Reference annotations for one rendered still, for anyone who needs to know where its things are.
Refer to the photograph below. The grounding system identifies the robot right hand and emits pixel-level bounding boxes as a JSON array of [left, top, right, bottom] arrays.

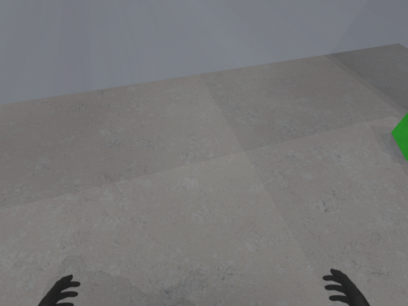
[[323, 269, 370, 306]]

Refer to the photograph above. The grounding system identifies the carton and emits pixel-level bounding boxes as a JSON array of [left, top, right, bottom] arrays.
[[391, 112, 408, 161]]

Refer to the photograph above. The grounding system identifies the robot left hand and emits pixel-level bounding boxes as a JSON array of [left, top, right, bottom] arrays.
[[38, 275, 80, 306]]

